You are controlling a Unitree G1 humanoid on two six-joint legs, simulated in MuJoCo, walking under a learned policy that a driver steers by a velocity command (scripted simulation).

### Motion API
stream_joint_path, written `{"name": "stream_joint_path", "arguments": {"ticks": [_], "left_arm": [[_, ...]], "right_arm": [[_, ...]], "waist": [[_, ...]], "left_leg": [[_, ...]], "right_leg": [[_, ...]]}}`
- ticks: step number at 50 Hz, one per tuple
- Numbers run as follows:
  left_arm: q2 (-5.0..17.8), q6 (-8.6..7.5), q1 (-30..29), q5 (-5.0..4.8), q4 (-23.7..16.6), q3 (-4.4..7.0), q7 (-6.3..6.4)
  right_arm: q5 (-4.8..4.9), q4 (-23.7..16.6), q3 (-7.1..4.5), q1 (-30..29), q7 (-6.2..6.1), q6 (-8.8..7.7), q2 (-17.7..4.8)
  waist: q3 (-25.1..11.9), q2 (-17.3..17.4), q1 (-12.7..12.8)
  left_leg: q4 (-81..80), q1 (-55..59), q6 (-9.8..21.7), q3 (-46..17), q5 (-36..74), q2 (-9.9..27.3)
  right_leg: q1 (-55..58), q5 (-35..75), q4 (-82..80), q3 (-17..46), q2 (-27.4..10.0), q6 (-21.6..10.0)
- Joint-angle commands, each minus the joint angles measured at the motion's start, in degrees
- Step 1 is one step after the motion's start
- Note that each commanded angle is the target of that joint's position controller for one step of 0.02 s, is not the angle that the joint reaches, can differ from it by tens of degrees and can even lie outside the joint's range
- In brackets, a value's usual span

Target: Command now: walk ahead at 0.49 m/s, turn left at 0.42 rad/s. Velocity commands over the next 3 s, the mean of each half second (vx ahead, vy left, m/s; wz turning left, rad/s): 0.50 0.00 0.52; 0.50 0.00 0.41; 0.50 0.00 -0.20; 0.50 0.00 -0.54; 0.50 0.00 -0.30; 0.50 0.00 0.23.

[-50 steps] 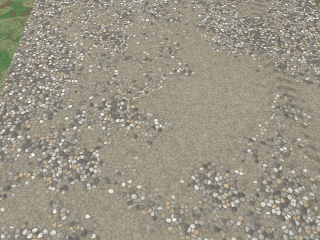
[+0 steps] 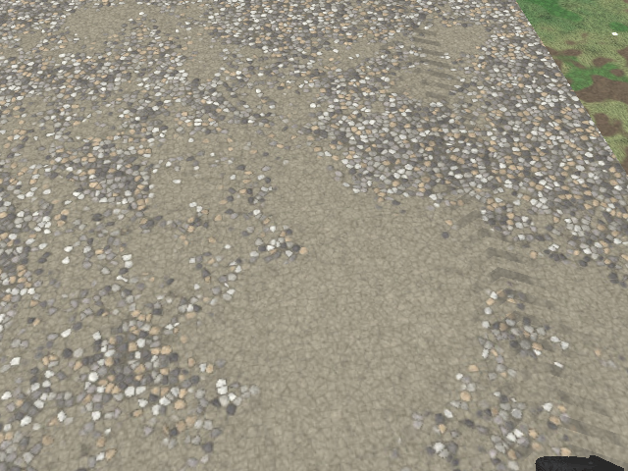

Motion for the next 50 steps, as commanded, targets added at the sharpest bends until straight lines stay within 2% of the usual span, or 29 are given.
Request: {"name": "stream_joint_path", "arguments": {"ticks": [1, 2, 3, 4, 5, 6, 7, 8, 10, 12, 17, 19, 22, 24, 25, 26, 27, 28, 29, 30, 31, 32, 34, 38, 42, 46, 48, 49, 50], "left_arm": [[11.4, 1.03, -1.9, 0.02, -3.4, 2.79, 1.31], [10.8, 1.15, -1.8, 0.17, -3.9, 2.34, 1.85], [4.6, -0.08, 4.6, 1.54, -6.6, 0.15, 1.14], [4.0, -2.25, 3.2, 1.57, -6.4, -0.83, 0.09], [8.1, -3.72, -3.2, -1.06, -8.2, 0.39, -0.87], [7.9, -4.54, -6.9, -1.7, -9.7, -0.02, -1.02], [7.4, -4.81, -8.5, -0.48, -9.9, -0.01, -0.65], [7.9, -4.36, -8.0, 0.51, -9.8, 0.5, -0.28], [7.1, -2.95, -5.7, 1.21, -9.4, 0.55, -0.13], [5.8, -2.0, -6.2, 1.59, -9.5, 0.15, 0.18], [3.0, -2.43, -17.9, 1.13, -12.0, -1.06, -0.21], [3.9, -2.87, -20.7, 0.3, -12.7, -0.79, -0.71], [6.2, -3.57, -21.0, -0.12, -12.9, 0.23, -1.4], [7.3, -4.07, -16.4, -0.29, -11.7, 1.13, -1.42], [8.7, -4.34, -11.4, 0.17, -10.7, 1.96, -1.06], [11.7, -4.49, -3.4, 1.13, -10.2, 2.81, -0.52], [16.4, -3.61, 1.4, 1.76, -7.9, 3.99, -0.74], [11.3, -3.32, 0.6, 0.42, -8.5, 3.08, -1.11], [7.9, -2.99, -1.6, 0.31, -9.0, 2.14, -0.84], [6.8, -2.64, -4.2, 0.85, -9.2, 1.61, -0.74], [5.5, -2.4, -5.9, 1.01, -8.7, 1.18, -0.64], [4.8, -2.45, -6.6, 1.32, -8.3, 0.85, -0.46], [4.3, -2.8, -6.8, 0.91, -7.3, 0.85, -0.45], [6.9, -3.15, -5.1, 0.69, -4.3, 1.59, -0.86], [8.6, -2.39, -4.2, -0.33, -2.2, 1.73, -0.85], [10.3, -1.28, 0.2, -1.32, 1.0, 2.03, -0.88], [11.4, -0.58, 0.2, -1.68, 1.9, 2.25, -0.69], [11.9, -0.25, -0.4, -1.85, 2.2, 2.31, -0.5], [11.3, 0.0, -0.5, -1.79, 2.4, 1.94, -0.26]], "right_arm": [[-0.15, -3.5, -3.66, 6.2, 0.04, -0.26, -9.1], [0.07, -1.8, -5.3, 14.9, -0.78, 0.06, -12.3], [-0.04, -1.6, -7.0, 20.1, -1.49, 0.24, -19.2], [0.71, -2.2, -5.99, 20.6, -1.55, 0.02, -16.4], [0.07, -2.1, -5.0, 19.6, -1.73, -0.05, -13.3], [0.02, -2.5, -4.65, 16.4, -1.94, -0.17, -12.0], [-0.1, -3.1, -4.19, 12.6, -2.08, -0.12, -10.7], [-0.72, -4.0, -3.67, 9.9, -2.28, -0.23, -9.3], [-0.96, -4.9, -3.56, 7.5, -2.64, -0.26, -8.7], [-0.73, -4.3, -3.82, 8.1, -3.23, -0.48, -9.7], [0.13, -2.4, -4.36, 12.2, -4.51, 0.34, -11.3], [0.4, -1.5, -4.52, 14.4, -4.66, 0.75, -11.7], [0.53, -1.1, -4.43, 15.5, -4.87, 1.33, -10.9], [0.3, -1.4, -4.41, 14.3, -4.87, 1.67, -10.3], [0.07, -1.8, -3.74, 14.3, -4.74, 1.6, -8.2], [-0.66, -2.7, -2.38, 15.0, -4.47, 1.35, -4.5], [0.97, -4.6, -1.4, 22.5, -4.45, 0.81, -1.8], [1.52, -3.2, -2.43, 21.8, -4.72, 0.81, -8.0], [1.07, -3.8, -3.4, 15.6, -4.75, 1.13, -11.1], [0.37, -4.4, -3.49, 12.5, -4.84, 1.41, -10.7], [-0.13, -5.2, -3.64, 10.4, -4.63, 1.4, -10.0], [0.22, -5.5, -3.71, 10.5, -4.21, 1.57, -9.0], [0.73, -5.7, -3.4, 10.9, -3.82, 2.18, -6.7], [-0.06, -7.0, -2.24, 7.2, -3.6, 2.11, -3.8], [-0.2, -8.0, -1.28, 0.2, -2.25, 0.79, -2.7], [0.24, -10.1, -1.26, -5.6, -1.31, 0.23, -3.5], [-0.03, -10.3, -1.92, -4.6, -1.15, 0.15, -5.1], [-0.35, -9.3, -2.73, -0.5, -1.31, 0.16, -6.5], [-0.53, -6.6, -4.11, 7.8, -1.7, 0.32, -8.7]], "waist": [[-5.1, -6.9, -7.3], [-9.9, -4.9, -11.8], [-18.2, 8.3, -9.1], [-26.4, 8.9, -9.6], [-20.2, 5.5, -11.4], [-12.7, 1.5, -10.0], [-7.1, -2.6, -7.5], [-5.0, -1.6, -5.1], [-3.7, 0.8, -2.7], [-2.7, 0.9, -2.5], [-1.2, 2.2, -7.1], [-1.4, 2.9, -8.3], [-1.7, 4.1, -7.5], [-2.5, 5.7, -4.5], [-5.5, 5.1, -2.0], [-12.9, -1.3, 1.2], [-19.1, -20.5, -1.9], [-15.5, -15.6, -0.5], [-8.6, -10.1, 1.1], [-5.0, -6.4, 0.5], [-2.0, -6.0, -0.3], [-1.1, -7.7, -1.5], [-0.5, -8.8, -2.3], [0.4, -5.8, -2.2], [1.7, -5.1, -0.4], [3.2, -5.7, 0.7], [2.0, -6.8, -1.3], [-0.9, -7.3, -4.3], [-5.8, -6.6, -8.7]], "left_leg": [[0.1, 13.1, 3.8, 4.7, -7.1, -5.6], [-1.5, 28.8, 6.2, 1.0, -4.7, -5.0], [-1.3, 54.1, 16.3, -26.6, -9.9, 10.5], [-12.3, 61.4, 21.2, -50.1, -17.2, 17.2], [-14.9, 57.8, 17.4, -43.6, -20.2, 15.7], [-15.6, 48.9, 15.2, -36.3, -18.0, 13.6], [-16.7, 39.2, 13.8, -30.7, -12.5, 11.4], [-17.9, 32.3, 13.2, -26.8, -6.8, 9.6], [-20.2, 25.0, 13.7, -23.6, -1.4, 7.4], [-20.9, 20.2, 13.8, -19.6, 2.8, 6.1], [-19.2, 16.9, 9.4, -15.5, -3.7, 1.8], [-17.8, 19.0, 8.9, -18.3, -6.8, 3.0], [-12.6, 25.0, 7.7, -24.1, -9.4, 5.1], [-8.2, 25.8, 6.2, -26.1, -8.2, 5.0], [-2.4, 24.1, 4.4, -24.5, -6.9, 2.5], [13.2, 18.0, 2.2, -19.5, -13.6, -1.2], [31.4, -1.9, -1.5, -11.4, -34.6, -8.6], [39.3, -9.4, -2.5, -12.2, -32.8, -3.6], [41.5, -11.0, -3.0, -11.4, -27.3, -1.8], [40.8, -9.4, -3.4, -9.7, -23.2, -0.1], [38.4, -8.5, -3.7, -9.7, -20.4, 1.3], [36.7, -6.0, -3.7, -9.3, -18.6, 2.8], [34.4, -4.5, -4.0, -7.7, -17.5, 3.6], [23.6, -5.7, -4.6, -7.6, -12.2, 3.6], [8.6, -1.4, -4.0, -3.5, -1.9, 2.9], [1.2, 0.6, -2.0, -1.3, -3.5, 1.7], [-1.5, 4.8, -0.1, 0.0, -7.4, 0.0], [-3.3, 11.9, 1.2, 1.6, -7.2, -1.8], [-5.3, 24.1, 2.9, 2.8, -4.7, -3.5]], "right_leg": [[-1.4, 67.9, 19.1, -0.2, -15.1, -4.9], [-10.8, 62.2, 33.1, -1.1, -13.1, -2.8], [-36.6, 26.3, 57.5, -0.4, -5.0, 1.2], [-47.1, -9.5, 67.8, 11.3, 2.7, 1.8], [-52.9, -6.3, 69.6, 15.8, -1.1, 0.5], [-53.6, -1.7, 65.5, 14.7, -3.7, -0.4], [-51.6, 1.3, 59.7, 13.8, -5.8, -0.4], [-47.3, 3.5, 55.7, 13.9, -7.5, 0.0], [-43.0, 5.1, 52.2, 13.1, -8.1, 1.6], [-42.0, 8.1, 47.1, 11.7, -7.7, 3.5], [-36.9, 27.0, 24.9, 10.6, -3.7, 5.2], [-35.3, 28.4, 20.8, 11.4, -2.5, 5.1], [-34.1, 23.6, 16.3, 13.5, -2.0, 3.4], [-28.1, 19.8, 13.9, 12.6, -1.9, 1.1], [-19.6, 19.2, 12.7, 13.0, -3.4, -0.8], [-5.8, 14.9, 13.1, 22.0, -13.1, -4.6], [10.8, 1.1, 7.6, 48.9, -25.5, -14.1], [9.1, -11.7, 4.8, 54.2, -26.3, -13.7], [3.1, -9.4, 4.2, 44.9, -23.6, -11.2], [-3.0, -0.9, 3.8, 37.1, -21.0, -9.6], [-7.5, 6.1, 2.7, 31.4, -18.7, -9.3], [-10.6, 10.4, 1.5, 26.8, -17.1, -8.6], [-13.0, 15.0, -0.8, 21.1, -15.8, -9.0], [-13.0, 23.7, -3.3, 15.4, -16.3, -11.3], [-12.7, 27.1, -3.8, 8.9, -14.5, -10.2], [-7.6, 30.0, -2.6, 8.7, -17.1, -9.4], [-4.8, 40.3, 1.4, 7.8, -17.8, -8.4], [-4.9, 49.6, 6.7, 6.2, -17.0, -7.4], [-7.9, 54.9, 16.1, 3.8, -14.8, -5.9]]}}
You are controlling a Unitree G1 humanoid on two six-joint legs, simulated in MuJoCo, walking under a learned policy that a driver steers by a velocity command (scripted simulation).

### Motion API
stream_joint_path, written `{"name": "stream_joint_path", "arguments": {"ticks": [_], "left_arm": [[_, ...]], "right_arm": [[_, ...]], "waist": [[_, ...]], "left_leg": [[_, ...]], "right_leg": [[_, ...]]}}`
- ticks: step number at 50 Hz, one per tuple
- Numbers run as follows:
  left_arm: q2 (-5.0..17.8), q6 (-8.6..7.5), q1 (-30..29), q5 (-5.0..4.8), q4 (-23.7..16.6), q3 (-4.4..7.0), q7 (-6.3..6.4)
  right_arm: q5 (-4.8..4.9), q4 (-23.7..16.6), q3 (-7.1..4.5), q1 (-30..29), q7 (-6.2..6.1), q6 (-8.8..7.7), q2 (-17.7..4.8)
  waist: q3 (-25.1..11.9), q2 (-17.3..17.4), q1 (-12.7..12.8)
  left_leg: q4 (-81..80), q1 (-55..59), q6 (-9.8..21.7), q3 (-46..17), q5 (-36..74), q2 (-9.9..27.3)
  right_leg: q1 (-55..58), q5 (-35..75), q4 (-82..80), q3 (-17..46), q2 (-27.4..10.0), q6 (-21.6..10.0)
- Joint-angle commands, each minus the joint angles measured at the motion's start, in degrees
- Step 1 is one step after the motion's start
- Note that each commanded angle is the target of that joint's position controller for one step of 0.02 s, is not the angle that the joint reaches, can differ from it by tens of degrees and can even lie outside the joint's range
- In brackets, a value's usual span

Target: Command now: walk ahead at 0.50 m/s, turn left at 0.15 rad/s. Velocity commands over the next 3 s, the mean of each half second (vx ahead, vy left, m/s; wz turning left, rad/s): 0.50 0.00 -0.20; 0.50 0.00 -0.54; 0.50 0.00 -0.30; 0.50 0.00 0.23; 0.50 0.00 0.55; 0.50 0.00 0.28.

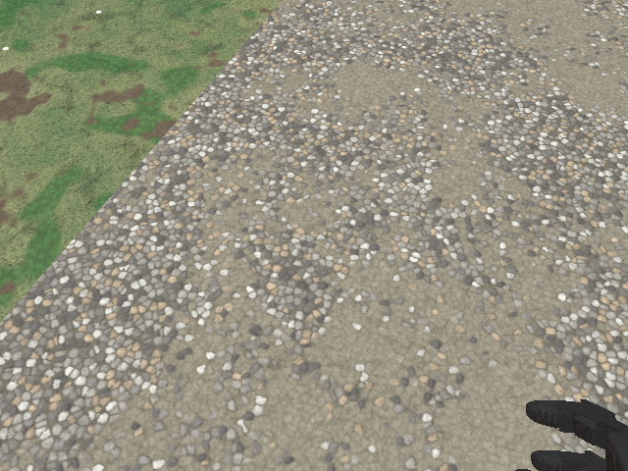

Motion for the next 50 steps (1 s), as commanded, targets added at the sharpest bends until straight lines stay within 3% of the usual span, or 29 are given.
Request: {"name": "stream_joint_path", "arguments": {"ticks": [1, 2, 3, 4, 5, 6, 7, 9, 12, 16, 18, 23, 25, 26, 27, 28, 29, 30, 31, 32, 33, 34, 36, 38, 42, 46, 48, 50], "left_arm": [[8.8, -0.31, -3.2, 0.8, -3.6, 1.11, 0.82], [1.6, -1.26, 2.2, 2.02, -5.9, -1.35, 0.31], [5.5, -2.53, 0.0, 1.12, -4.8, -0.54, -0.07], [8.6, -3.11, -4.8, -0.66, -6.8, 0.51, -0.41], [7.9, -3.25, -7.5, -0.82, -7.2, 0.27, -0.28], [7.3, -2.99, -8.5, 0.07, -7.0, 0.36, -0.09], [6.9, -2.18, -7.2, 0.43, -6.3, 0.57, -0.09], [4.3, -0.49, -4.7, 0.25, -5.1, 0.21, -0.09], [3.4, 0.7, -8.2, 0.39, -6.3, 0.22, 0.31], [2.4, 0.11, -13.8, 0.76, -7.8, -0.09, -0.7], [1.4, -0.04, -17.9, 0.87, -9.3, -0.61, -1.37], [1.8, 0.01, -23.9, 0.87, -13.5, -0.72, -3.12], [3.3, 0.22, -22.0, 0.85, -14.4, 0.04, -3.61], [4.7, 0.45, -18.1, 0.85, -14.0, 0.9, -3.6], [7.2, 0.55, -10.2, 0.7, -12.3, 2.4, -3.24], [11.4, 0.95, -0.5, 0.55, -10.2, 4.4, -2.26], [17.7, 1.01, 0.8, 0.0, -10.2, 5.62, -1.52], [14.1, 0.37, 1.8, 0.39, -11.7, 4.37, -1.58], [10.9, -0.1, 0.1, 0.97, -11.5, 3.5, -1.51], [9.4, -0.39, -3.0, 0.77, -11.9, 3.1, -1.37], [7.7, -0.39, -6.9, 0.8, -12.6, 2.6, -1.27], [6.0, -0.45, -9.3, 1.42, -13.7, 1.97, -1.01], [6.3, -0.45, -10.6, 1.54, -14.6, 2.05, -0.63], [7.7, -0.5, -9.9, 1.28, -14.3, 2.43, 0.06], [9.0, 0.22, -7.2, 0.7, -13.3, 2.91, 1.14], [8.8, 0.91, -3.6, 0.2, -12.0, 2.96, 1.35], [8.6, 1.14, -3.7, 0.37, -12.0, 3.01, 1.5], [7.1, 1.39, -4.9, 0.65, -12.5, 2.67, 1.44]], "right_arm": [[-0.48, 1.8, -5.52, 20.2, -1.29, -0.13, -12.6], [-1.11, 2.4, -6.43, 23.5, -1.77, 0.03, -18.8], [-0.48, 2.1, -5.23, 24.1, -1.67, -0.11, -14.3], [-0.51, 2.5, -4.24, 20.6, -1.5, -0.48, -12.0], [-0.48, 2.5, -3.74, 17.2, -1.51, -0.73, -10.2], [-0.8, 2.7, -3.26, 14.2, -1.32, -1.03, -8.4], [-1.27, 2.7, -2.81, 12.2, -1.19, -1.53, -6.6], [-1.35, 3.7, -3.06, 11.0, -1.13, -2.66, -6.5], [-1.89, 5.9, -3.57, 11.6, -1.69, -3.73, -7.5], [-1.73, 7.6, -3.72, 12.2, -2.5, -3.75, -8.6], [-1.42, 8.7, -3.95, 13.9, -2.86, -3.54, -9.5], [-0.21, 11.6, -4.69, 17.4, -3.34, -1.42, -11.1], [-0.05, 11.4, -5.1, 16.4, -3.9, -0.4, -12.6], [-0.06, 11.2, -5.27, 15.9, -4.28, 0.17, -13.3], [0.03, 10.9, -5.14, 15.0, -4.64, 0.7, -13.4], [-0.44, 10.0, -4.51, 15.4, -5.06, 0.48, -12.3], [-2.44, 7.1, -1.88, 20.9, -4.0, -1.09, -4.0], [-0.84, 6.8, -1.85, 17.0, -3.05, -3.51, -6.8], [1.39, 5.0, -2.67, 11.5, -2.31, -4.94, -9.8], [1.21, 4.4, -2.29, 9.5, -2.39, -5.73, -9.3], [-0.26, 4.7, -2.55, 8.8, -2.8, -5.88, -9.3], [-1.05, 4.8, -3.05, 9.4, -2.95, -5.35, -10.0], [-1.56, 4.8, -3.07, 11.0, -2.87, -3.97, -8.9], [-1.78, 4.2, -2.54, 9.6, -3.02, -3.02, -7.2], [-1.52, 2.2, -1.4, 0.7, -2.63, -3.12, -5.0], [-0.34, 0.9, -2.05, -3.4, -1.82, -3.86, -7.1], [-0.22, 1.0, -2.77, -2.3, -1.53, -4.37, -8.6], [-0.34, 2.7, -3.78, 4.1, -1.76, -4.9, -9.9]], "waist": [[-13.2, -3.8, -14.8], [-21.1, 11.6, -11.3], [-25.5, 9.6, -13.3], [-15.8, 7.7, -12.6], [-10.4, 4.4, -11.0], [-6.7, 2.5, -9.1], [-5.4, 3.3, -7.1], [-4.5, 3.5, -5.2], [-0.9, 2.1, -5.2], [0.9, 1.4, -7.0], [2.2, 0.7, -8.7], [3.5, 0.5, -10.3], [0.7, 2.5, -8.2], [-2.3, 3.7, -5.8], [-6.6, 3.1, -1.3], [-12.0, -0.7, 3.1], [-16.9, -16.0, -2.5], [-25.0, -11.1, 0.5], [-17.7, -8.2, 1.8], [-12.1, -4.0, -0.2], [-8.0, -1.4, -2.8], [-6.6, -2.3, -4.8], [-5.4, -3.2, -6.7], [-3.8, -3.2, -6.8], [-2.1, -5.4, -3.4], [-2.3, -6.5, -1.9], [-2.4, -7.7, -3.1], [-4.1, -8.5, -6.8]], "left_leg": [[-0.3, 34.9, 5.3, -3.6, 2.6, 2.2], [-4.5, 53.6, 14.6, -32.3, -6.9, 18.1], [-11.3, 53.7, 16.3, -43.5, -11.1, 20.6], [-12.2, 47.1, 13.7, -34.5, -9.6, 18.5], [-13.0, 39.0, 11.8, -26.2, -5.0, 16.0], [-14.7, 32.0, 10.6, -20.9, -0.7, 13.9], [-16.8, 27.1, 9.7, -17.1, 2.4, 12.3], [-20.6, 21.7, 10.1, -12.7, 4.4, 12.1], [-23.6, 20.0, 9.6, -6.5, 6.8, 12.0], [-24.7, 21.5, 6.8, 1.6, 8.5, 10.0], [-25.2, 23.2, 6.2, 3.8, 8.5, 10.8], [-19.8, 35.0, 4.8, 6.4, 16.8, 14.1], [-12.9, 37.3, 3.3, 8.2, 35.3, 14.3], [-6.3, 37.3, 2.5, 9.1, 44.7, 13.8], [4.6, 34.1, 0.9, 10.7, 47.6, 12.1], [20.3, 22.2, -1.5, 10.9, 35.7, 9.7], [41.8, -4.9, -5.9, 8.3, -16.5, -1.9], [50.3, -12.8, -5.5, -5.4, -28.6, -5.1], [49.8, -17.6, -4.0, -7.4, -24.0, -1.6], [45.0, -16.7, -3.1, -6.7, -19.2, 1.0], [39.4, -13.7, -3.4, -6.2, -16.5, 2.8], [36.4, -9.3, -3.8, -6.5, -14.7, 4.0], [32.0, -5.7, -5.4, -5.7, -13.5, 4.2], [25.6, -4.7, -7.2, -4.2, -10.2, 3.7], [7.3, 0.4, -8.5, -3.2, 6.4, 0.3], [-0.5, 3.4, -7.7, -5.2, 8.6, -1.5], [-2.1, 4.9, -6.2, -6.1, 4.5, -1.4], [-5.1, 13.5, -3.7, -4.8, 2.0, -1.5]], "right_leg": [[-15.7, 43.1, 26.0, 2.1, -8.9, -6.1], [-38.4, 4.1, 48.6, 2.6, 0.9, -2.1], [-44.3, -10.3, 56.9, 12.3, 1.8, -2.3], [-49.3, -7.1, 58.7, 12.4, -1.1, -2.9], [-48.6, -2.1, 56.0, 11.3, -3.7, -3.2], [-46.5, 1.5, 52.6, 10.9, -5.3, -2.9], [-42.7, 4.3, 50.5, 11.7, -6.8, -2.7], [-38.8, 7.1, 49.0, 12.2, -6.9, -1.8], [-42.8, 13.8, 43.3, 14.2, -6.4, -0.6], [-42.4, 27.4, 29.5, 12.5, -4.7, -1.0], [-41.9, 30.2, 24.5, 10.4, -4.2, -1.6], [-45.7, 22.3, 18.3, 7.2, -2.8, -4.6], [-40.5, 16.0, 18.1, 3.7, 0.3, -6.7], [-34.9, 13.2, 18.6, 1.9, 2.6, -8.0], [-23.9, 14.6, 16.0, 1.2, 5.2, -9.8], [-6.4, 16.5, 14.1, 8.6, 2.3, -12.8], [14.4, 9.2, 10.9, 40.1, -13.0, -23.5], [20.2, 3.9, 2.0, 57.0, -17.6, -27.1], [16.2, 6.6, 0.8, 48.2, -15.8, -23.7], [8.1, 11.1, 0.9, 40.7, -13.2, -21.6], [-0.4, 17.3, 0.3, 35.5, -11.1, -20.1], [-6.2, 22.7, -1.0, 32.1, -9.5, -19.6], [-12.3, 27.4, -3.0, 29.5, -8.1, -20.1], [-17.3, 30.0, -4.0, 25.7, -6.7, -19.7], [-21.9, 22.8, -3.2, 21.4, -2.2, -15.6], [-18.1, 15.8, 0.5, 27.0, -4.2, -14.0], [-15.0, 14.8, 4.0, 30.7, -5.7, -13.0], [-15.3, 16.6, 9.7, 31.3, -4.1, -11.1]]}}
Over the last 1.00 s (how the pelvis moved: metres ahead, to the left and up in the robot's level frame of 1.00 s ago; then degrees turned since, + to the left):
0.55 0.11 0.00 30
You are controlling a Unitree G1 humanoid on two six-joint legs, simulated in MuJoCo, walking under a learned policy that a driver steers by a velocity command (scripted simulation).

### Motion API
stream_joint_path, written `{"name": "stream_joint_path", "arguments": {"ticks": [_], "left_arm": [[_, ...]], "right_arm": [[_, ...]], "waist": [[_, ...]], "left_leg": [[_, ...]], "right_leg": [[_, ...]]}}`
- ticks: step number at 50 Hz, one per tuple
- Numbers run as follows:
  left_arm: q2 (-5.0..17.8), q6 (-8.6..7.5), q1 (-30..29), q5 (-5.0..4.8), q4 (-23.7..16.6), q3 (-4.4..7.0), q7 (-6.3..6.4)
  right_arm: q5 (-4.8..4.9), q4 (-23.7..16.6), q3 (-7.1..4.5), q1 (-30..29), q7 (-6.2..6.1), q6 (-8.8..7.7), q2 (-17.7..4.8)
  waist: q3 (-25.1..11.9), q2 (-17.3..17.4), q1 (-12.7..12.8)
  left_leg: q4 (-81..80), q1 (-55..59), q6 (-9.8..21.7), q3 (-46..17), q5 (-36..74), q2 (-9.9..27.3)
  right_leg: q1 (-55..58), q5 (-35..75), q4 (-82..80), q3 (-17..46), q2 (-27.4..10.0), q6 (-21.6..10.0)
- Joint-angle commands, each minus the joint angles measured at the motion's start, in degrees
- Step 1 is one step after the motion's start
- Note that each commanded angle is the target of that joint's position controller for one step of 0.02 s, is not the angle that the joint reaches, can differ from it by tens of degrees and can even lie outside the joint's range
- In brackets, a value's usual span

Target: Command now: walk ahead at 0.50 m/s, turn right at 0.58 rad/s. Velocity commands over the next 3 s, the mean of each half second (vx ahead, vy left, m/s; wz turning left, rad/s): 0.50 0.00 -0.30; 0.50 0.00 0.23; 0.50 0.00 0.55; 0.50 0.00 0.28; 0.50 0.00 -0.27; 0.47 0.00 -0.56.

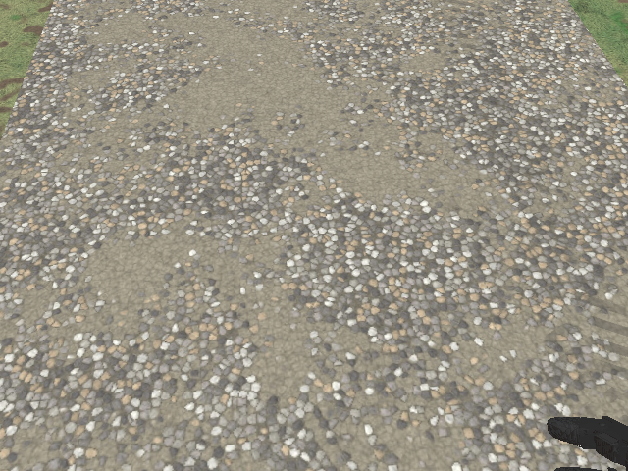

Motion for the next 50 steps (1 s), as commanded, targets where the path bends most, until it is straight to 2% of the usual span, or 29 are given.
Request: {"name": "stream_joint_path", "arguments": {"ticks": [1, 2, 3, 4, 5, 6, 7, 9, 12, 15, 18, 21, 23, 24, 25, 26, 27, 28, 29, 30, 31, 32, 34, 36, 40, 43, 47, 48, 50], "left_arm": [[4.3, -0.55, -2.4, 0.54, -4.2, 0.75, -0.01], [0.4, -0.89, 2.9, 0.27, -5.4, -0.44, -0.05], [2.3, -1.28, 5.7, -0.83, -6.5, -0.67, -0.01], [7.3, -1.15, 2.7, -1.04, -5.2, 0.52, 0.09], [8.1, -0.91, -1.8, -0.38, -5.7, 0.79, 0.09], [7.3, -0.92, -4.3, 0.31, -6.2, 0.71, 0.03], [6.4, -0.96, -5.3, 0.51, -6.5, 0.79, -0.19], [4.1, -0.83, -4.6, 0.08, -6.4, 0.38, -0.66], [2.2, -0.93, -7.9, 0.82, -7.6, -0.48, -0.9], [0.9, -1.71, -12.7, 0.97, -8.4, -1.39, -1.62], [0.9, -2.27, -18.0, 0.53, -9.5, -1.69, -2.31], [1.9, -2.48, -21.4, 0.13, -11.0, -1.44, -2.85], [3.1, -2.63, -20.4, 0.26, -11.0, -0.93, -3.08], [4.3, -2.68, -16.4, 0.58, -9.9, -0.22, -2.97], [6.6, -2.54, -8.9, 0.9, -7.4, 1.14, -2.59], [10.2, -2.22, 1.1, 1.29, -5.4, 2.44, -1.9], [15.9, -1.84, 4.4, 1.72, -4.8, 3.34, -1.63], [11.1, -1.86, 5.3, 0.98, -4.6, 2.16, -1.76], [8.8, -2.12, 1.4, 0.87, -4.7, 1.19, -1.86], [7.1, -2.25, -2.0, 1.05, -5.0, 0.68, -1.87], [5.5, -2.45, -5.0, 1.47, -5.0, 0.23, -2.05], [4.0, -2.91, -6.9, 1.95, -5.0, -0.18, -2.15], [4.0, -3.98, -8.1, 1.91, -3.9, 0.09, -2.21], [4.9, -4.78, -7.8, 2.23, -2.6, 0.51, -1.93], [5.9, -4.93, -7.0, 2.27, -0.6, 0.77, -1.15], [7.1, -4.64, -4.7, 1.85, 1.1, 1.05, -0.61], [8.2, -2.97, -1.5, 0.91, 3.6, 1.59, -0.32], [8.6, -2.42, -1.5, 0.71, 3.9, 1.74, -0.17], [10.2, -1.42, -2.5, 0.6, 3.7, 2.17, 0.43]], "right_arm": [[-0.76, -1.5, -4.11, 10.2, -0.64, -1.61, -10.2], [-1.93, -0.8, -5.19, 17.1, -1.05, -1.4, -14.8], [-0.91, 1.1, -5.46, 20.3, -0.42, -0.57, -14.7], [-0.27, 0.2, -4.15, 17.6, -0.34, -0.42, -9.7], [-0.42, 0.2, -3.47, 15.4, -0.42, 0.01, -7.6], [-0.84, 0.5, -2.91, 13.3, -0.33, 0.25, -6.4], [-1.13, 1.0, -2.44, 12.1, -0.33, 0.28, -5.1], [-1.01, 1.9, -2.23, 11.7, -0.3, -0.07, -4.5], [-0.22, 3.7, -2.86, 12.8, -0.34, -0.42, -6.8], [0.28, 5.0, -3.15, 13.7, -0.54, 0.16, -8.5], [0.85, 6.8, -3.26, 16.7, -0.6, 0.85, -9.8], [1.35, 8.6, -3.38, 19.2, -0.61, 1.72, -10.6], [1.55, 9.4, -3.59, 19.2, -0.83, 2.4, -11.5], [1.72, 9.5, -3.6, 18.2, -1.01, 2.71, -11.8], [1.58, 9.6, -3.15, 18.5, -1.16, 2.86, -10.8], [0.34, 8.4, -1.94, 18.1, -1.32, 2.66, -8.3], [-0.45, 6.5, 0.18, 23.4, -1.09, 1.58, -1.8], [0.52, 7.4, -0.82, 21.5, -0.75, 0.49, -6.4], [1.94, 5.8, -1.75, 17.1, -0.37, -0.12, -9.3], [1.98, 5.6, -1.6, 14.4, -0.42, -0.18, -8.9], [1.2, 5.7, -1.71, 13.2, -0.52, 0.1, -8.2], [0.94, 6.2, -1.9, 14.1, -0.52, 0.86, -7.7], [1.16, 7.1, -1.52, 16.0, -0.58, 2.46, -5.1], [1.09, 6.4, -1.5, 14.0, -0.9, 3.4, -4.4], [0.75, 4.9, -1.39, 8.8, -0.23, 3.15, -3.6], [0.62, 2.7, -0.68, 2.7, 0.74, 2.91, -2.3], [0.71, -0.8, -0.55, -2.4, 2.06, 2.98, -2.5], [0.72, -1.6, -0.69, -2.8, 2.44, 3.0, -2.9], [0.69, -2.3, -1.57, -0.4, 2.86, 3.24, -4.5]], "waist": [[-8.1, -6.6, -8.8], [-16.7, 5.4, -8.8], [-18.7, 18.1, -7.9], [-11.1, 9.7, -9.1], [-5.7, 5.3, -9.3], [-2.3, 2.9, -8.4], [-0.4, 3.3, -7.3], [-0.2, 5.0, -5.9], [0.4, 3.4, -5.9], [0.7, 2.4, -7.3], [1.4, 2.4, -9.3], [2.5, 3.0, -9.6], [1.9, 3.5, -7.8], [-0.4, 3.3, -5.0], [-5.3, 2.2, -1.4], [-12.8, -1.7, 2.9], [-19.1, -16.8, 0.0], [-20.8, -14.2, 2.0], [-12.1, -11.7, 1.2], [-7.7, -8.2, -0.2], [-4.4, -6.4, -1.8], [-3.1, -7.0, -3.7], [-2.2, -7.0, -5.5], [-0.2, -5.8, -5.7], [1.6, -4.8, -4.4], [3.5, -3.8, -1.8], [4.8, -3.5, -0.3], [4.6, -4.0, -0.7], [1.4, -6.2, -3.0]], "left_leg": [[-1.4, 23.5, 5.0, -2.8, -3.9, 4.9], [-3.1, 43.3, 11.7, -21.0, -11.5, 17.6], [-9.4, 48.1, 16.7, -41.8, -28.0, 24.7], [-11.6, 42.1, 14.9, -37.7, -35.1, 22.2], [-11.7, 35.4, 12.8, -28.8, -29.9, 19.6], [-12.6, 29.2, 12.3, -22.3, -22.4, 17.0], [-13.8, 25.3, 12.2, -17.8, -16.9, 14.9], [-16.0, 21.6, 12.6, -12.2, -10.7, 12.8], [-18.4, 21.6, 14.6, -7.8, -3.2, 13.4], [-19.2, 21.8, 14.1, -2.7, 1.2, 12.2], [-18.7, 22.1, 13.0, 0.3, 2.1, 11.7], [-17.2, 26.0, 12.1, -0.2, 3.4, 14.0], [-14.1, 28.4, 11.1, 0.1, 9.4, 15.0], [-9.2, 28.2, 10.0, 1.8, 17.7, 14.0], [0.0, 25.8, 8.6, 4.3, 23.9, 11.4], [15.3, 15.8, 6.3, 6.7, 13.8, 8.7], [36.5, -6.5, 2.2, 7.7, -21.2, -1.2], [44.5, -13.3, 2.5, -0.2, -31.8, -0.4], [46.2, -17.7, 3.2, 0.1, -27.9, 2.7], [44.1, -16.4, 3.5, 1.1, -22.8, 5.1], [40.8, -14.4, 3.2, 1.3, -19.3, 6.6], [38.9, -10.8, 2.9, 0.6, -16.7, 8.0], [37.1, -7.4, 2.0, 0.1, -14.1, 8.0], [33.9, -9.4, 1.2, -1.2, -10.0, 7.6], [21.0, -10.2, 1.1, -0.8, 3.5, 6.2], [13.0, -8.9, 1.9, 2.4, 8.4, 5.4], [7.9, -12.5, 4.1, 4.6, 2.9, 4.6], [7.3, -12.2, 4.9, 5.7, -0.1, 3.9], [7.4, -6.1, 7.0, 9.4, -6.4, 0.5]], "right_leg": [[-8.6, 15.5, 10.3, 8.5, -9.1, -4.2], [-23.5, 0.9, 29.1, 0.7, -1.8, -0.2], [-36.9, -12.6, 42.1, -2.4, -2.0, 1.3], [-40.4, -7.7, 47.0, -0.9, -5.2, 1.9], [-40.2, -3.1, 47.5, -3.0, -6.8, 2.1], [-38.6, 0.2, 45.3, -3.8, -8.2, 2.2], [-36.8, 2.4, 42.5, -3.8, -9.6, 2.1], [-33.2, 4.1, 38.4, -5.1, -10.6, 2.2], [-34.3, 8.0, 29.8, -6.8, -11.5, 2.9], [-32.1, 16.6, 18.6, -9.1, -11.8, 3.3], [-28.0, 21.9, 10.4, -11.3, -10.3, 3.3], [-27.2, 20.1, 6.1, -11.6, -9.5, 1.8], [-23.8, 17.1, 3.6, -12.4, -8.4, 0.1], [-17.2, 17.5, 1.3, -13.8, -6.9, -1.1], [-5.8, 18.2, 0.2, -14.8, -5.6, -2.7], [10.5, 19.0, 2.2, -6.4, -13.3, -5.8], [27.5, 9.7, -3.0, 20.6, -27.5, -14.7], [27.1, 2.4, -8.2, 29.4, -28.5, -16.0], [20.8, 3.2, -9.1, 21.4, -26.6, -13.8], [13.6, 7.4, -10.1, 13.8, -24.2, -12.1], [7.1, 11.7, -12.0, 9.0, -22.2, -11.2], [2.5, 15.7, -14.0, 5.2, -20.7, -10.3], [-2.5, 19.7, -17.3, 0.2, -20.3, -10.5], [-4.0, 22.7, -19.3, -4.4, -20.3, -10.4], [-2.6, 26.2, -20.4, -12.9, -18.5, -8.0], [-0.6, 26.2, -21.2, -16.7, -19.0, -6.9], [9.3, 31.3, -17.3, -18.9, -21.7, -5.8], [11.2, 36.0, -15.2, -19.5, -22.3, -5.3], [13.2, 55.5, -7.6, -21.3, -22.3, -3.8]]}}
Over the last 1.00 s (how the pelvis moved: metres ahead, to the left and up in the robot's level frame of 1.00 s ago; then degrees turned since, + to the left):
0.56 -0.07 0.00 -27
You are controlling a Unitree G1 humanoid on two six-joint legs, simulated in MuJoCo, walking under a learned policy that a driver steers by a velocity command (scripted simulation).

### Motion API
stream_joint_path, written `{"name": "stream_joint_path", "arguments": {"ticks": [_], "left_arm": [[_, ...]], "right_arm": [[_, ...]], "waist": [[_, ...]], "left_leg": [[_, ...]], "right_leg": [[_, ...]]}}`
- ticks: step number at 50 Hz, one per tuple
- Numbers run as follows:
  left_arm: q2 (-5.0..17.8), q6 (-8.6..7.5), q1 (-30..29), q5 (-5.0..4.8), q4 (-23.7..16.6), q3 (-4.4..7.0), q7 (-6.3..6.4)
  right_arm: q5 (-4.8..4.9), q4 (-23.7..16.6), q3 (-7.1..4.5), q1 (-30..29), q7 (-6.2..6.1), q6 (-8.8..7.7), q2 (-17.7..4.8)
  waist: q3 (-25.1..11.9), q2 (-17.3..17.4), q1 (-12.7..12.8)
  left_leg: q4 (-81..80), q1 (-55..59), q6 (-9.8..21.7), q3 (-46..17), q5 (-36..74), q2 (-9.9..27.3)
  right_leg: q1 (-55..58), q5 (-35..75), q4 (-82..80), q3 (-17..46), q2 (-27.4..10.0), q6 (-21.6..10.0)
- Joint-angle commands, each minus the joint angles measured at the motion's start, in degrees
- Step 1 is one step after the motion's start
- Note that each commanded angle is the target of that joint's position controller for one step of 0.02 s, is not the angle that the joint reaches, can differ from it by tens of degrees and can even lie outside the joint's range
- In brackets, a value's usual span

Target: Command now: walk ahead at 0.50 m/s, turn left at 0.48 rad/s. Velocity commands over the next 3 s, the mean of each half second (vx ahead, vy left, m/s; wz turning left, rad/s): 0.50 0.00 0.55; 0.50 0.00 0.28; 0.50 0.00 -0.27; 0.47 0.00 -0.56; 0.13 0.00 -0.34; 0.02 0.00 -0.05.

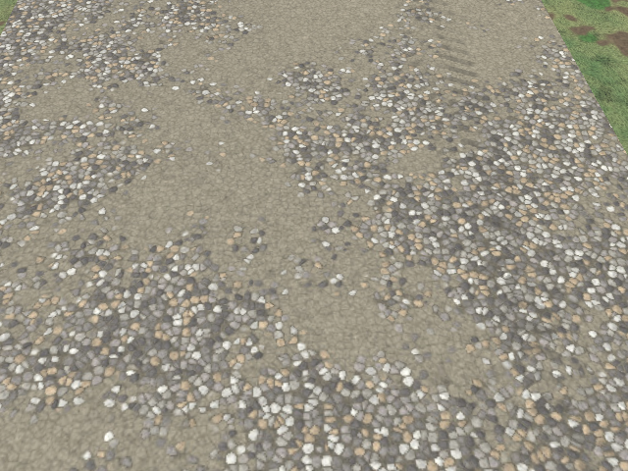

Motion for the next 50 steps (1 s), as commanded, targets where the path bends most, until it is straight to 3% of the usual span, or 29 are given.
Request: {"name": "stream_joint_path", "arguments": {"ticks": [1, 2, 3, 4, 5, 6, 7, 8, 9, 12, 17, 19, 22, 24, 25, 26, 27, 28, 29, 30, 31, 32, 34, 36, 40, 43, 46, 48, 50], "left_arm": [[11.8, 1.09, -1.3, -0.33, -2.9, 2.93, 1.17], [11.6, 1.51, -2.0, -0.42, -3.2, 2.72, 1.57], [9.9, 1.07, -1.0, 0.56, -4.5, 1.84, 1.86], [1.2, -0.84, 5.1, 2.14, -7.1, -0.98, 0.44], [6.4, -3.19, -1.5, -0.12, -7.4, -0.16, -0.54], [8.6, -4.42, -7.0, -2.05, -9.3, 0.42, -1.01], [7.8, -5.02, -8.2, -1.39, -9.5, 0.13, -0.71], [8.0, -4.97, -8.6, 0.15, -9.1, 0.5, -0.3], [8.3, -4.35, -7.5, 0.72, -9.1, 0.87, -0.28], [6.3, -2.49, -6.5, 1.3, -9.4, 0.61, -0.21], [3.3, -2.47, -17.3, 1.1, -12.3, -0.73, -0.6], [4.0, -2.8, -20.3, 0.33, -13.2, -0.56, -1.05], [6.4, -3.42, -21.0, -0.06, -13.7, 0.3, -1.63], [7.6, -3.95, -17.8, -0.17, -13.1, 1.03, -1.71], [8.5, -4.2, -13.1, 0.07, -11.8, 1.74, -1.43], [10.8, -4.49, -6.1, 1.08, -11.0, 2.57, -1.01], [15.5, -4.1, 1.0, 2.05, -10.2, 3.67, -0.63], [14.8, -3.43, 3.7, 0.69, -8.1, 3.78, -1.3], [9.4, -3.26, 0.8, 0.15, -9.0, 2.43, -1.31], [7.3, -2.8, -1.8, 0.44, -9.1, 1.7, -1.22], [6.2, -2.52, -4.1, 0.92, -8.9, 1.15, -1.31], [5.1, -2.49, -5.4, 1.19, -8.5, 0.68, -1.3], [4.5, -2.83, -5.7, 0.98, -7.5, 0.48, -1.37], [6.2, -3.14, -4.9, 0.37, -6.4, 0.93, -1.39], [8.9, -2.54, -3.7, -0.32, -4.7, 1.51, -1.18], [10.0, -1.88, -0.4, -0.91, -2.9, 1.62, -1.16], [10.8, -1.0, 1.9, -1.36, -1.1, 1.75, -1.11], [11.7, -0.32, 1.7, -1.5, -0.3, 1.95, -0.86], [10.4, 0.02, 1.3, -1.33, -0.2, 1.28, -0.54]], "right_arm": [[0.05, -5.0, -2.76, 1.5, 0.51, -0.49, -7.4], [0.22, -2.9, -4.47, 10.2, -0.02, -0.4, -10.2], [0.34, -1.2, -6.4, 19.4, -1.23, 0.18, -15.3], [0.82, -1.8, -6.9, 18.0, -1.48, -0.17, -20.1], [0.43, -2.7, -5.58, 20.1, -1.54, -0.56, -15.0], [-0.05, -2.5, -4.9, 17.9, -1.69, -1.04, -12.5], [0.06, -3.1, -4.55, 14.3, -1.82, -1.27, -11.3], [-0.06, -4.0, -4.03, 10.6, -1.98, -1.21, -9.5], [-0.82, -5.0, -3.53, 8.6, -2.25, -1.21, -8.4], [-0.59, -5.5, -3.83, 8.0, -2.92, -1.35, -9.3], [0.12, -4.1, -4.55, 11.7, -4.27, -0.68, -11.3], [0.34, -3.2, -4.65, 14.1, -4.37, -0.35, -11.5], [0.6, -2.6, -4.56, 15.5, -4.6, 0.1, -10.8], [0.34, -2.9, -4.67, 14.6, -4.68, 0.4, -10.6], [0.19, -3.3, -4.24, 13.9, -4.59, 0.46, -9.3], [-0.27, -4.1, -3.1, 13.7, -4.31, 0.27, -6.3], [-0.02, -5.3, -1.93, 19.9, -4.36, -0.15, -2.4], [1.23, -5.7, -1.76, 23.1, -4.37, -0.61, -4.7], [1.43, -4.4, -2.91, 19.3, -4.44, -0.48, -9.6], [0.67, -5.1, -3.17, 14.2, -4.41, -0.24, -10.4], [-0.08, -5.9, -3.12, 11.2, -4.34, -0.28, -9.6], [-0.29, -6.2, -3.2, 10.1, -4.09, -0.33, -8.6], [0.15, -6.0, -2.72, 11.3, -3.6, -0.21, -6.1], [-0.29, -6.7, -2.12, 9.5, -3.43, -0.21, -4.7], [-0.61, -8.0, -0.92, 2.8, -2.63, -1.13, -3.0], [-0.12, -9.1, -0.78, -2.3, -2.04, -1.58, -3.3], [0.22, -10.5, -1.07, -5.5, -1.51, -1.79, -4.3], [0.05, -10.3, -1.66, -3.8, -1.34, -1.94, -5.7], [-0.57, -6.4, -3.9, 8.9, -1.98, -1.79, -9.6]], "waist": [[-2.5, -7.1, -5.0], [-7.1, -6.1, -9.9], [-13.1, 0.3, -13.3], [-18.6, 13.5, -6.2], [-23.1, 6.7, -11.1], [-14.6, 4.4, -11.6], [-9.8, -0.6, -9.1], [-6.2, -2.0, -6.9], [-5.2, -0.7, -4.8], [-3.4, -0.1, -2.9], [-1.2, 1.9, -6.9], [-1.2, 2.5, -8.2], [-1.5, 3.5, -7.6], [-1.9, 5.2, -5.4], [-3.9, 5.1, -2.9], [-10.3, 2.2, 0.5], [-18.9, -10.5, -0.2], [-20.4, -21.6, -1.0], [-12.3, -12.9, 0.4], [-6.6, -8.4, 0.6], [-3.0, -6.2, -0.4], [-0.9, -6.5, -1.6], [-0.8, -8.2, -3.2], [-0.5, -7.5, -3.4], [0.1, -6.0, -1.6], [0.8, -6.1, 0.4], [1.8, -6.6, 0.5], [0.8, -7.1, -1.6], [-7.2, -5.6, -8.3]], "left_leg": [[0.1, 6.9, 3.5, 5.0, -8.3, -4.9], [-3.0, 19.6, 5.5, 5.1, -5.8, -7.2], [-4.3, 37.8, 9.3, -7.5, -4.7, -0.1], [-9.6, 57.1, 21.0, -40.5, -13.7, 14.2], [-16.4, 59.7, 21.0, -47.8, -19.1, 15.6], [-17.5, 53.9, 18.0, -38.9, -15.0, 13.7], [-17.5, 45.3, 16.0, -32.3, -9.5, 11.2], [-18.3, 37.3, 14.8, -27.3, -3.0, 9.2], [-19.7, 32.0, 14.6, -24.6, 1.7, 7.8], [-22.0, 23.7, 15.0, -19.9, 8.3, 5.9], [-21.2, 17.8, 10.4, -14.5, 2.2, 0.7], [-20.3, 18.8, 9.6, -16.8, -1.4, 1.5], [-15.4, 24.5, 8.5, -22.2, -4.7, 3.7], [-11.5, 26.2, 7.4, -24.9, -3.3, 4.4], [-7.3, 25.4, 6.0, -24.2, -1.1, 2.4], [4.6, 21.1, 4.0, -20.9, -3.2, -0.7], [23.8, 4.9, -0.2, -12.9, -21.5, -8.6], [35.6, -8.0, -1.5, -10.9, -33.4, -7.5], [39.8, -11.1, -1.9, -12.4, -28.2, -4.4], [39.6, -10.5, -2.1, -10.0, -23.5, -2.7], [37.1, -8.9, -2.1, -9.2, -20.6, -1.3], [34.0, -7.0, -1.9, -9.3, -18.5, 0.1], [29.5, -3.2, -1.9, -7.9, -17.2, 1.0], [23.9, -3.7, -2.5, -6.4, -15.1, 1.7], [9.0, -1.2, -3.1, -3.6, -3.8, 2.2], [1.5, 2.5, -3.2, -1.8, 1.3, 0.7], [-2.6, 3.0, -1.6, -1.7, -1.0, -0.1], [-5.3, 7.6, 0.1, -0.6, -3.7, -1.4], [-7.8, 27.3, 3.0, 0.9, -2.7, -3.2]], "right_leg": [[1.0, 62.6, 13.5, 1.9, -16.7, -6.1], [-3.7, 62.9, 25.2, 0.3, -14.6, -4.3], [-17.8, 45.4, 42.8, 0.1, -12.0, -1.9], [-44.2, -10.3, 62.2, 6.4, 0.9, 1.8], [-50.7, -12.2, 67.1, 17.8, 0.3, 0.7], [-54.5, -6.8, 65.4, 17.8, -2.5, -0.6], [-52.5, -2.0, 60.3, 17.4, -5.0, -1.1], [-48.8, 0.4, 55.3, 17.0, -6.5, -0.5], [-44.7, 2.0, 53.2, 17.4, -7.4, 0.0], [-41.3, 4.6, 45.9, 15.6, -7.2, 2.7], [-35.7, 24.1, 23.9, 14.1, -3.1, 4.3], [-33.6, 27.0, 19.7, 14.7, -1.7, 4.2], [-32.9, 23.2, 15.5, 17.0, -1.6, 2.6], [-28.9, 18.5, 14.1, 16.7, -1.5, 0.6], [-22.1, 18.4, 11.9, 15.7, -1.6, -0.9], [-9.5, 16.7, 13.0, 20.7, -7.7, -4.1], [10.9, 10.1, 11.5, 40.6, -20.7, -11.4], [14.7, -6.3, 5.5, 60.4, -26.7, -16.3], [8.1, -13.2, 3.2, 54.7, -23.8, -14.1], [0.8, -8.2, 3.0, 45.3, -20.9, -11.8], [-5.8, -1.0, 1.8, 39.2, -18.3, -11.3], [-10.0, 4.6, 0.5, 34.7, -16.3, -11.0], [-13.6, 10.9, -1.6, 29.3, -14.3, -11.3], [-14.1, 16.0, -3.4, 26.1, -14.5, -12.7], [-14.1, 21.7, -4.9, 19.5, -13.3, -12.3], [-13.3, 22.2, -4.4, 17.1, -13.1, -11.2], [-9.0, 23.6, -2.6, 17.7, -15.5, -10.3], [-7.0, 30.4, 1.1, 17.2, -16.2, -9.1], [-11.0, 42.4, 16.8, 12.6, -12.0, -6.2]]}}
Over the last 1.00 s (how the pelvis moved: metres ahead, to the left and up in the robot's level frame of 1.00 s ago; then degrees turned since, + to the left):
0.53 -0.06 0.00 2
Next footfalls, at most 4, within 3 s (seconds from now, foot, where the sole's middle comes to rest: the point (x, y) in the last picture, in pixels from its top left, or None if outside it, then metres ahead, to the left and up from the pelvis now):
0.06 left None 0.20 0.11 -0.76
0.52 right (370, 452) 0.51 -0.05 -0.76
1.00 left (216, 380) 0.64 0.30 -0.76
1.54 right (286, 254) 1.00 0.17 -0.76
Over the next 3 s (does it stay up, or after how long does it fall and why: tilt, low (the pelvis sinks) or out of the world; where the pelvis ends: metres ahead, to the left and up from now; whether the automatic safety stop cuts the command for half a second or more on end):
stays up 1.21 0.26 0.01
